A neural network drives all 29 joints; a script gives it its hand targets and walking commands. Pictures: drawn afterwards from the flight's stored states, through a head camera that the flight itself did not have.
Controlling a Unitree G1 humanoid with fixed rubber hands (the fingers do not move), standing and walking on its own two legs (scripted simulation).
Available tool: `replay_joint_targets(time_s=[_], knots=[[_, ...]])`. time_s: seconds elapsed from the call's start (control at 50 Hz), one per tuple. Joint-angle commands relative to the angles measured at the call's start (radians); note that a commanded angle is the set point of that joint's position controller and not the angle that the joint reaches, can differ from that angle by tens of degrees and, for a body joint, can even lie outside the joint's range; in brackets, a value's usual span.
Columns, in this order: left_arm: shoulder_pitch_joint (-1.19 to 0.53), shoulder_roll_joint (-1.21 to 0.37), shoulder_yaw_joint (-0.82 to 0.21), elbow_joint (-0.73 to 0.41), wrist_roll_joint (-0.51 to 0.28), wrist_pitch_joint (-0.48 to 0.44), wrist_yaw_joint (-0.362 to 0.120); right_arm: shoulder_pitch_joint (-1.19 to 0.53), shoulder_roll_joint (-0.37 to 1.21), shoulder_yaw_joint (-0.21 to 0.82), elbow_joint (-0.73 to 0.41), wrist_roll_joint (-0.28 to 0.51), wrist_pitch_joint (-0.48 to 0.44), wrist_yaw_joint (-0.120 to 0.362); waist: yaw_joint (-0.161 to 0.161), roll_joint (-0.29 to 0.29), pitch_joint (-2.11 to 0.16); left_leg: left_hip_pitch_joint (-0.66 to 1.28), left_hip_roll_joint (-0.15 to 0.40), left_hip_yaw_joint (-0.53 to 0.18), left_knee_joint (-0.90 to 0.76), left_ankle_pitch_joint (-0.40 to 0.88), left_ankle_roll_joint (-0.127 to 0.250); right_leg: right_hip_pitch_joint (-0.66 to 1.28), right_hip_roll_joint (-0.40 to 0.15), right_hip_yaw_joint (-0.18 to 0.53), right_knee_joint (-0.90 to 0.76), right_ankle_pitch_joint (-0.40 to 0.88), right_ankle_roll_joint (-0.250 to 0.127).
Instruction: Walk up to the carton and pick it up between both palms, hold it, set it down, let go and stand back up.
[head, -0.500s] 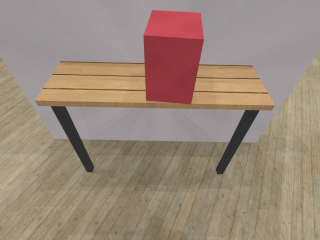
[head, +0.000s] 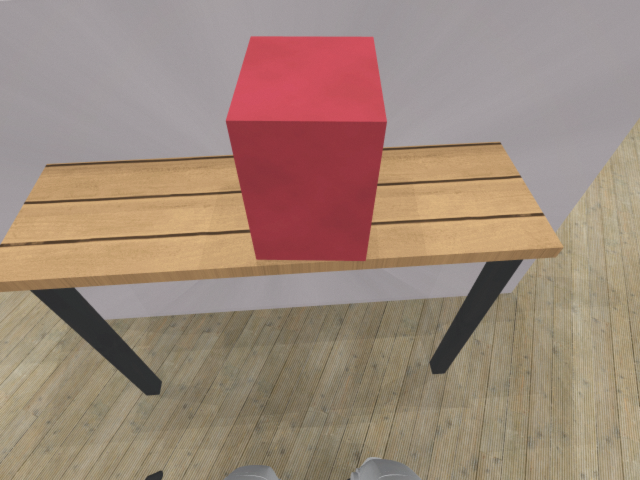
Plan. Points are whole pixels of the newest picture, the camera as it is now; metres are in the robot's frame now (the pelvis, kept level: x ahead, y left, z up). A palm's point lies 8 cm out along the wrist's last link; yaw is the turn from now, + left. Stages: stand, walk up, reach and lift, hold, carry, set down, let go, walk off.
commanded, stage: walk up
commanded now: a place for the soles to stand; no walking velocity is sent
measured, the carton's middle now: (311, 154) +0.57 +0.04 +0.07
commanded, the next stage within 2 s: stand in 1.70 s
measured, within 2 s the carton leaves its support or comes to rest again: neither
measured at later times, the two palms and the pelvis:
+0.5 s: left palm (94, 458) +0.15 +0.33 -0.13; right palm (430, 466) +0.15 -0.13 -0.10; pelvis +0.12 +0.10 +0.01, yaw -3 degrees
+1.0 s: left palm (98, 454) +0.16 +0.32 -0.12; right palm out of the picture +0.12 -0.15 -0.12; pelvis +0.12 +0.09 +0.02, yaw -4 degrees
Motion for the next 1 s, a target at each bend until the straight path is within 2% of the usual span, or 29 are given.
replay_joint_targets(time_s=[0.0, 0.06, 0.1, 0.16, 0.2, 0.22, 0.24, 0.26, 0.28, 0.3, 0.32, 0.34, 0.36, 0.38, 0.4, 0.42, 0.46, 0.5, 0.54, 0.58, 0.6, 0.62, 0.64, 0.66, 0.68, 0.7, 0.76, 0.86, 0.98], knots=[[0.119, 0.124, 0.04, 0.004, 0.004, -0.037, -0.017, 0.06, -0.03, -0.019, -0.08, -0.004, -0.024, 0.025, -0.043, -0.019, 0.081, -0.155, 0.066, -0.086, -0.058, 0.15, -0.016, -0.017, -0.192, 0.283, -0.432, -0.099, -0.064], [0.097, 0.116, 0.038, 0.02, -0.005, -0.039, -0.028, 0.089, -0.029, -0.019, -0.068, 0.001, -0.023, 0.04, -0.074, -0.12, 0.073, -0.137, 0.054, -0.019, -0.136, 0.267, -0.026, -0.114, -0.117, 0.154, -0.468, -0.266, -0.059], [0.044, 0.123, 0.033, 0.01, -0.016, -0.031, -0.028, 0.058, -0.044, -0.019, -0.08, 0.011, -0.018, 0.035, -0.081, -0.186, 0.105, -0.109, 0.054, 0.02, -0.236, 0.339, -0.047, -0.204, -0.107, 0.097, -0.477, -0.266, -0.069], [0.103, 0.117, 0.021, 0.031, -0.013, -0.023, -0.038, -0.082, -0.05, -0.001, -0.11, 0.011, -0.023, 0.005, -0.014, -0.2, 0.122, -0.056, 0.074, 0.021, -0.463, 0.39, -0.066, -0.166, -0.103, 0.084, -0.394, -0.035, -0.091], [0.154, 0.152, 0.026, 0.045, 0.01, -0.017, -0.043, -0.102, -0.063, -0.006, -0.103, 0.0, -0.03, -0.015, 0.005, -0.165, 0.055, -0.013, 0.061, 0.016, -0.569, 0.413, -0.064, -0.039, -0.15, 0.122, -0.271, 0.255, -0.096], [0.153, 0.179, 0.029, 0.048, 0.023, -0.012, -0.047, -0.049, -0.073, -0.012, -0.087, -0.007, -0.034, -0.025, -0.017, -0.136, -0.006, 0.053, 0.058, 0.01, -0.645, 0.441, -0.056, 0.012, -0.169, 0.138, -0.196, 0.309, -0.082], [0.12, 0.192, 0.026, 0.042, 0.025, -0.004, -0.049, 0.013, -0.089, -0.019, -0.062, -0.009, -0.042, -0.036, -0.047, -0.087, -0.056, 0.148, 0.058, 0.013, -0.746, 0.508, -0.044, 0.026, -0.164, 0.157, -0.117, 0.292, -0.051], [0.13, 0.173, 0.015, 0.042, 0.022, 0.002, -0.051, 0.048, -0.118, -0.023, -0.041, -0.005, -0.05, -0.042, -0.057, -0.005, -0.094, 0.194, 0.069, -0.006, -0.827, 0.561, -0.038, 0.048, -0.129, 0.163, -0.046, 0.195, -0.011], [0.204, 0.113, -0.006, 0.054, 0.017, 0.004, -0.054, 0.082, -0.139, -0.025, -0.019, -0.001, -0.055, -0.043, -0.04, 0.117, -0.165, 0.254, 0.157, -0.104, -0.83, 0.606, -0.03, 0.037, -0.074, 0.132, 0.06, 0.002, 0.02], [0.298, 0.044, -0.028, 0.064, 0.008, 0.012, -0.049, 0.03, -0.162, -0.027, -0.043, 0.014, -0.049, -0.043, 0.015, 0.252, -0.18, 0.226, 0.324, -0.326, -0.857, 0.608, 0.006, 0.013, 0.002, 0.088, 0.148, -0.306, 0.057], [0.346, 0.032, -0.039, 0.077, 0.008, 0.031, -0.034, -0.025, -0.176, -0.032, -0.051, 0.051, -0.03, -0.042, 0.04, 0.285, -0.156, 0.137, 0.341, -0.344, -0.881, 0.512, 0.074, 0.056, -0.028, 0.095, 0.169, -0.409, 0.064], [0.307, 0.071, -0.041, 0.083, 0.003, 0.046, -0.023, -0.129, -0.203, -0.041, -0.069, 0.064, -0.018, -0.044, 0.029, 0.353, -0.136, 0.084, 0.355, -0.391, -0.95, 0.318, 0.146, 0.017, -0.035, 0.065, 0.178, -0.386, 0.067], [0.228, 0.115, -0.033, 0.078, 0.005, 0.05, -0.015, -0.162, -0.155, -0.03, -0.078, 0.065, -0.013, -0.044, 0.006, 0.328, -0.093, 0.042, 0.33, -0.371, -1.0, 0.239, 0.148, 0.006, -0.039, 0.082, 0.185, -0.399, 0.071], [0.176, 0.135, -0.025, 0.078, 0.006, 0.053, -0.012, -0.145, -0.104, -0.014, -0.072, 0.059, -0.01, -0.044, -0.014, 0.289, -0.065, 0.022, 0.289, -0.314, -1.005, 0.229, 0.131, 0.004, -0.036, 0.096, 0.174, -0.406, 0.075], [0.137, 0.128, -0.025, 0.081, 0.004, 0.054, -0.009, -0.128, -0.087, -0.005, -0.067, 0.052, -0.01, -0.045, -0.02, 0.265, -0.036, 0.014, 0.264, -0.257, -0.967, 0.35, 0.118, 0.006, -0.04, 0.098, 0.152, -0.383, 0.082], [0.105, 0.126, -0.023, 0.086, 0.005, 0.054, -0.006, -0.127, -0.095, -0.005, -0.061, 0.044, -0.011, -0.046, -0.019, 0.211, -0.026, 0.028, 0.252, -0.221, -0.92, 0.51, 0.111, 0.012, -0.038, 0.094, 0.132, -0.347, 0.089], [0.114, 0.097, -0.034, 0.095, 0.014, 0.044, -0.005, -0.093, -0.101, -0.01, -0.029, 0.032, -0.013, -0.044, -0.02, 0.135, -0.086, 0.131, 0.233, -0.177, -0.858, 0.674, 0.114, 0.009, -0.025, 0.07, 0.094, -0.298, 0.099], [0.105, 0.081, -0.036, 0.105, 0.012, 0.041, -0.001, -0.086, -0.111, -0.018, -0.023, 0.028, -0.015, -0.047, -0.024, 0.087, -0.15, 0.203, 0.238, -0.165, -0.823, 0.755, 0.115, 0.024, -0.016, 0.047, 0.052, -0.24, 0.108], [0.093, 0.063, -0.038, 0.107, 0.008, 0.041, 0.002, -0.127, -0.13, -0.022, -0.027, 0.029, -0.012, -0.05, -0.017, 0.08, -0.173, 0.157, 0.24, -0.154, -0.818, 0.662, 0.117, 0.095, -0.017, 0.029, -0.025, -0.148, 0.103], [0.092, 0.051, -0.043, 0.112, 0.005, 0.034, -0.001, -0.203, -0.147, -0.017, -0.028, 0.034, -0.002, -0.047, 0.01, 0.082, -0.146, 0.022, 0.228, -0.131, -0.821, 0.464, 0.104, 0.217, -0.028, 0.019, -0.172, 0.053, 0.079], [0.068, 0.062, -0.041, 0.108, 0.005, 0.031, -0.001, -0.23, -0.145, -0.014, -0.029, 0.037, 0.003, -0.044, 0.014, 0.088, -0.111, -0.043, 0.219, -0.122, -0.823, 0.411, 0.088, 0.246, -0.053, 0.055, -0.198, 0.13, 0.062], [0.076, 0.083, -0.039, 0.117, 0.009, 0.031, -0.003, -0.212, -0.121, -0.004, -0.024, 0.041, 0.003, -0.04, 0.011, 0.063, -0.106, -0.085, 0.218, -0.126, -0.842, 0.326, 0.069, 0.265, -0.089, 0.112, -0.195, 0.137, 0.043], [0.061, 0.112, -0.033, 0.116, 0.007, 0.032, -0.003, -0.185, -0.098, 0.006, -0.019, 0.045, 0.003, -0.035, -0.009, 0.023, -0.073, -0.113, 0.19, -0.12, -0.852, 0.208, 0.05, 0.234, -0.139, 0.189, -0.217, 0.11, 0.019], [0.018, 0.161, -0.024, 0.117, -0.01, 0.035, -0.006, -0.141, -0.067, 0.017, -0.008, 0.053, 0.005, -0.033, -0.052, -0.027, -0.024, -0.078, 0.14, -0.083, -0.875, 0.122, 0.035, 0.126, -0.167, 0.228, -0.246, 0.009, -0.005], [-0.003, 0.18, -0.02, 0.144, -0.034, 0.038, -0.016, -0.113, -0.038, 0.031, 0.027, 0.051, 0.01, -0.035, -0.067, -0.083, 0.009, 0.065, 0.128, -0.072, -0.87, 0.121, 0.03, -0.04, -0.157, 0.208, -0.298, -0.164, -0.014], [-0.018, 0.156, -0.028, 0.155, -0.04, 0.036, -0.025, -0.114, -0.056, 0.03, 0.044, 0.039, 0.008, -0.034, -0.064, -0.112, 0.032, 0.111, 0.132, -0.09, -0.849, 0.157, 0.025, -0.085, -0.132, 0.192, -0.333, -0.225, -0.004], [0.016, 0.116, -0.049, 0.161, -0.031, 0.021, -0.03, -0.145, -0.117, 0.02, 0.065, 0.031, -0.007, -0.029, -0.042, -0.067, 0.009, 0.092, 0.133, -0.084, -0.846, 0.255, 0.028, -0.012, -0.128, 0.176, -0.326, -0.093, 0.011], [0.023, 0.136, -0.048, 0.19, -0.023, 0.012, -0.033, -0.159, -0.11, 0.031, 0.096, 0.039, -0.022, -0.029, -0.03, 0.026, -0.024, 0.075, 0.135, -0.085, -0.887, 0.238, 0.023, 0.058, -0.116, 0.165, -0.31, -0.062, 0.009], [0.025, 0.143, -0.053, 0.216, -0.022, 0.011, -0.028, -0.145, -0.098, 0.04, 0.134, 0.042, -0.023, -0.032, -0.028, 0.039, -0.061, 0.096, 0.139, -0.083, -0.894, 0.254, 0.025, 0.088, -0.11, 0.153, -0.306, -0.034, 0.013]])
